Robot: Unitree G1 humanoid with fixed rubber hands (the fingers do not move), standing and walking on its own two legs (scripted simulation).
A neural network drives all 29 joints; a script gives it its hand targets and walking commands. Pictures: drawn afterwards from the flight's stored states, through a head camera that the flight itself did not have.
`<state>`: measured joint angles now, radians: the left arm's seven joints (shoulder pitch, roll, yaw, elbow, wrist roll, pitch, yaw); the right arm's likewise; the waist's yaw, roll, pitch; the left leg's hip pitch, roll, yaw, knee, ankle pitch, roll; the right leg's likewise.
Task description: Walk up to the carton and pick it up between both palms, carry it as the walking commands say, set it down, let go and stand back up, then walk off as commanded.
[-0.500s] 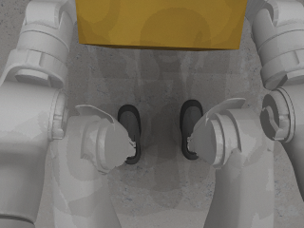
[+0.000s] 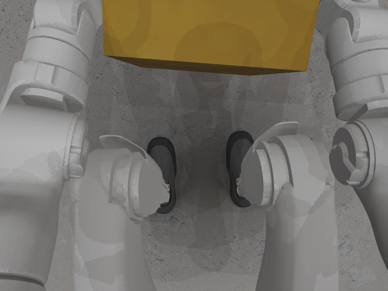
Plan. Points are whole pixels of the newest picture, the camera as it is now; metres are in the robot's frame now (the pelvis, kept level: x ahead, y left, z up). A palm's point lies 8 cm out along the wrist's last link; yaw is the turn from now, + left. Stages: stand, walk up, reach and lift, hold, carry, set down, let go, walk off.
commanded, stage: reach and lift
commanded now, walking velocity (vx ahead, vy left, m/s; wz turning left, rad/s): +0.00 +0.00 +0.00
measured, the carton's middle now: out of the picture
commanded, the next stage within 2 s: none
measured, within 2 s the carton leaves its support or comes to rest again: neither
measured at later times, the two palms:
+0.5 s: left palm out of the picture +0.56 +0.13 -0.09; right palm out of the picture +0.53 -0.21 -0.09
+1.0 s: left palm out of the picture +0.55 +0.13 -0.03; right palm out of the picture +0.51 -0.21 -0.02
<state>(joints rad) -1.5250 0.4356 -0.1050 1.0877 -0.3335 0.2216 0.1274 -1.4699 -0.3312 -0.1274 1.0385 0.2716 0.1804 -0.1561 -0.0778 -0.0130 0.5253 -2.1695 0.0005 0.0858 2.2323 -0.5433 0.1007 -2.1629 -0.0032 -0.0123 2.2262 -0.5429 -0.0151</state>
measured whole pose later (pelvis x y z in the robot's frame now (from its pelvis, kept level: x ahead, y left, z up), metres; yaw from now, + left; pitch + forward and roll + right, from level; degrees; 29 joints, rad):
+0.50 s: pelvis -0.01 +0.00 +0.04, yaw +0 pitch +24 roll +0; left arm -1.52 0.43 -0.10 1.05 -0.26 0.30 0.11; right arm -1.41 -0.31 -0.17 0.92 0.23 0.28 -0.17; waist -0.08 -0.01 0.52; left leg -2.01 -0.01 0.07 2.12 -0.54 0.08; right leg -2.01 0.00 -0.01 2.12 -0.54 -0.02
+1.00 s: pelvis -0.02 +0.00 +0.08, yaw +1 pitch +23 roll +0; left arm -1.45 0.40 0.00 0.88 -0.19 0.39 0.11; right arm -1.33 -0.25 -0.30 0.73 0.13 0.38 -0.16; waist -0.08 -0.01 0.53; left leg -1.88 -0.03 0.06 1.99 -0.51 0.07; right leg -1.87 0.00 -0.01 1.99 -0.51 -0.02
